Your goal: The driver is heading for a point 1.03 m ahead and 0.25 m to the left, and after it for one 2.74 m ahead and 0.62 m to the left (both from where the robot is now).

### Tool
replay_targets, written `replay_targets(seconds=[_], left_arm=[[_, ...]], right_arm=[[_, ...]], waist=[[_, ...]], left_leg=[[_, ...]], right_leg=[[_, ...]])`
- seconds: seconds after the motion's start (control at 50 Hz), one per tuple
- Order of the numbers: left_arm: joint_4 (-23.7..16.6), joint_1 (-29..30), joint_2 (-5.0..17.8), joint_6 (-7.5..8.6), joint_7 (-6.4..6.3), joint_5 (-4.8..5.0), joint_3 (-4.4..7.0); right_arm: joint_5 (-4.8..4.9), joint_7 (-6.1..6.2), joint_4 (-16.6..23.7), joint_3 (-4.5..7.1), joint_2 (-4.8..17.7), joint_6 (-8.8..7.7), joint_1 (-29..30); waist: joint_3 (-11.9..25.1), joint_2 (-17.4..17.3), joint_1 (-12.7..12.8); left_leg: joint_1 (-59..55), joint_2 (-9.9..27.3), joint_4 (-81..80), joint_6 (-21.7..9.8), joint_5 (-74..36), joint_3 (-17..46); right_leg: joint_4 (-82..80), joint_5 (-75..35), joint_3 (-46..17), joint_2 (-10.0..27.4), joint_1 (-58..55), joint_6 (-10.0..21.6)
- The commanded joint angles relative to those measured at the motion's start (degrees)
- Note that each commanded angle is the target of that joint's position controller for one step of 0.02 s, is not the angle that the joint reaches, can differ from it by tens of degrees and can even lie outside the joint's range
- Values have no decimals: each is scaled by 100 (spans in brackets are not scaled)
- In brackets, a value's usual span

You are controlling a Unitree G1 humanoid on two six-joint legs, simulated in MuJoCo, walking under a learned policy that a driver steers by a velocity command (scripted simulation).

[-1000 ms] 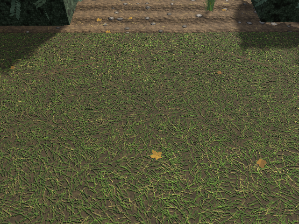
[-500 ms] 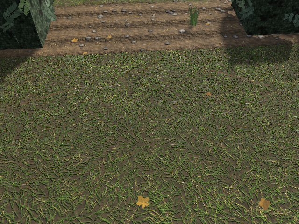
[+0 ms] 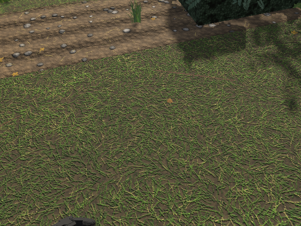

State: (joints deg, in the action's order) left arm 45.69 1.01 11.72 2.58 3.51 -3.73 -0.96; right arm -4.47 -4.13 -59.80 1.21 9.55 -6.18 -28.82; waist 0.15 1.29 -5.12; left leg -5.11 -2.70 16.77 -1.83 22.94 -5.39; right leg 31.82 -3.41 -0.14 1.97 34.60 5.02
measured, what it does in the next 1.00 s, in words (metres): goes down, turning left: right foot, then left foot 0.18 m lower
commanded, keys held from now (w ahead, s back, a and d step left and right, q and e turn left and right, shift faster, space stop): w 0.20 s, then w+q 0.76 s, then w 0.04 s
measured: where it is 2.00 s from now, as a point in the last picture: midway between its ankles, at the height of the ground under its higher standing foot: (101, 161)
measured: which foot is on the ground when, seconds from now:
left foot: down 0.00-0.08, up 0.10-0.76, down 0.78-1.00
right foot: up 0.00-0.02, down 0.04-0.78, up 0.80-1.00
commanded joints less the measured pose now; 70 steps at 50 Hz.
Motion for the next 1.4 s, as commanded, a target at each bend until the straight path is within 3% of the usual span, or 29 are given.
replay_targets(seconds=[0.02,0.06,0.08,0.1,0.14,0.22,0.28,0.34,0.38,0.48,0.58,0.66,0.72,0.74,0.76,0.8,0.82,0.86,0.9,0.94,0.96,1.0,1.06,1.16,1.18,1.2,1.26,1.34,1.4], left_arm=[[-369,280,601,87,-43,72,270],[35,-1144,1100,230,-108,198,519],[388,-2554,1108,250,-107,264,477],[819,-3855,1016,205,-178,131,498],[774,-2580,994,408,-306,119,601],[683,-1716,-28,443,-298,123,330],[759,-1922,169,517,-239,-9,403],[980,-2306,306,410,-107,-250,422],[1004,-2344,219,378,-78,-315,354],[2005,-4756,-161,481,-484,-193,166],[1661,-3833,-249,432,-254,-237,-43],[1846,-4361,-10,430,-617,24,-23],[2041,-4940,127,182,-678,-9,16],[1790,-3653,738,76,-719,605,327],[1687,-3628,682,95,-663,566,291],[1541,-4123,-40,471,-417,499,131],[1181,-3905,445,707,-263,761,208],[160,-2479,207,722,-423,829,171],[192,-2521,131,502,-595,560,200],[-36,-1987,101,303,-681,597,278],[-144,-1805,260,318,-730,450,353],[4,-1649,373,462,-661,295,449],[-250,-849,467,397,-506,511,448],[-70,-1599,1196,416,-355,367,767],[223,-2511,1664,421,-290,310,903],[361,-3094,1436,418,-216,402,867],[71,-1549,1029,376,-295,311,674],[229,-1277,709,391,-341,282,594],[395,-1395,902,334,-462,393,662]], right_arm=[[2,40,127,284,947,27,-65],[17,31,308,323,962,-24,125],[-78,-56,271,82,367,-87,-644],[54,-180,243,95,387,-58,-144],[166,18,572,258,810,-48,1250],[-92,257,503,96,14,46,853],[93,127,640,153,201,30,1374],[-19,-135,615,40,-64,42,1112],[-18,-228,756,125,313,-8,1221],[48,99,1396,34,81,30,3077],[-8,-96,1470,-66,40,240,2991],[-169,-86,1625,-107,219,337,3449],[-182,59,1311,-167,154,367,3344],[1134,-31,1365,111,726,319,3121],[1097,-3,874,246,1008,329,1489],[552,130,238,397,1897,375,-602],[562,145,262,459,1862,406,-671],[565,319,329,488,1804,483,-39],[503,395,803,323,1375,478,1221],[568,407,1087,188,1122,310,2486],[522,461,1237,245,1290,264,2682],[458,602,1226,288,1276,176,2345],[735,642,899,364,1317,142,1754],[574,546,736,332,884,333,904],[646,504,691,222,416,253,37],[665,454,704,229,631,177,217],[551,497,1193,384,1061,161,1977],[463,556,938,381,714,292,1464],[434,538,980,258,438,299,1865]], waist=[[-322,-442,467],[670,-242,941],[2084,637,1144],[2120,542,1723],[-264,191,1328],[-198,42,504],[-325,-96,607],[-208,215,493],[-412,48,489],[-932,38,1519],[-1252,-70,1112],[-1436,-318,1440],[-1330,-402,1625],[-1707,-549,1008],[-418,-686,308],[1971,-2159,-332],[3378,-2020,-578],[3112,-757,-145],[1741,822,533],[-274,32,1121],[-500,-200,1179],[56,-432,1009],[41,-873,744],[386,125,977],[1188,1778,871],[1703,2175,1147],[139,368,872],[589,469,308],[795,382,340]], left_leg=[[70,1646,115,-1035,-5373,679],[1804,976,1798,-420,-5686,131],[3688,315,3583,-2,-2978,26],[4475,-145,5049,-15,1052,442],[5065,662,5263,-384,274,962],[3597,1040,4393,-369,-325,987],[3776,981,3421,-117,-1586,825],[2842,812,4018,-19,-3026,638],[3341,870,4156,-53,-3000,812],[7337,1224,1693,11,-3849,1720],[3458,1156,1790,-300,-5482,689],[4293,1283,543,-194,-4377,609],[3867,1289,-421,12,-4611,413],[3012,509,414,-98,-4104,104],[809,374,654,-316,-4772,-75],[-4001,1990,2682,-1485,-9748,1445],[-4884,2488,2764,-2464,-9181,2545],[-3519,2620,1188,-2529,-4473,3699],[-484,2728,671,-2309,-3197,3793],[3331,2035,-225,-1477,-2624,2511],[4274,1370,-378,-1286,-2406,1894],[4734,535,41,-1122,-2353,1053],[3208,1130,-146,-1166,-1801,1665],[2331,546,2452,-564,-1894,1470],[4132,-227,4815,-152,-544,855],[5057,-371,5959,-162,1062,1270],[5416,482,5702,-315,-301,1091],[3939,570,4296,-81,-572,816],[3471,502,2847,77,-1342,690]], right_leg=[[-168,325,428,-332,-780,204],[537,-634,206,-227,-4049,760],[1,-311,-1934,1211,-6784,1882],[-1227,1012,-3574,1906,-6970,1959],[-1916,2264,-2547,1434,-4333,1097],[-2642,1345,-1429,1187,-2603,1037],[-2717,351,-537,1035,-2345,915],[-2162,-425,241,777,-1472,829],[-1910,-309,198,984,-1743,879],[-985,292,-668,1770,-6220,861],[-1134,1647,568,990,-2013,519],[-416,1396,520,1033,-3768,243],[235,576,549,1028,-4492,91],[1914,-604,609,964,-3006,38],[3667,-886,863,798,-2176,-73],[9012,5468,421,-113,1512,-794],[9210,5187,-634,43,2085,-836],[8325,4440,-504,470,2982,-903],[8114,3663,-380,677,2614,-957],[5022,2720,-512,932,1314,-883],[3475,2168,-429,832,247,-919],[1615,-363,-44,239,-1673,-1043],[452,-716,-355,252,-1382,-953],[274,59,-242,273,-2414,-170],[-180,1134,-2472,1482,-4445,806],[-1409,3094,-4709,1987,-4981,1158],[-1552,2298,-3009,1598,-2849,716],[-1470,-1931,-1230,1091,-1988,603],[-1490,-2574,-619,1013,-2108,614]])
Keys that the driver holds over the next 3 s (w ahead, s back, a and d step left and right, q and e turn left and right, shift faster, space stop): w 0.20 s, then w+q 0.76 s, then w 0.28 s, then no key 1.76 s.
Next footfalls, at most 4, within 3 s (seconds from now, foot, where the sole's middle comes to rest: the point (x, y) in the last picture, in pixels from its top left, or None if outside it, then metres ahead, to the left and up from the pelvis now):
0.04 right None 0.23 -0.11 -0.76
0.78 left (99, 221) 0.62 0.24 -0.95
1.14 right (119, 154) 1.00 0.14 -0.95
1.58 left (75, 159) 1.00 0.39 -0.95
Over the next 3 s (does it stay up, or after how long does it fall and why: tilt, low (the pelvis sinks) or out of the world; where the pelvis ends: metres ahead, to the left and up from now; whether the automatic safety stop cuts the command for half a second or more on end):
stays up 0.96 0.26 -0.18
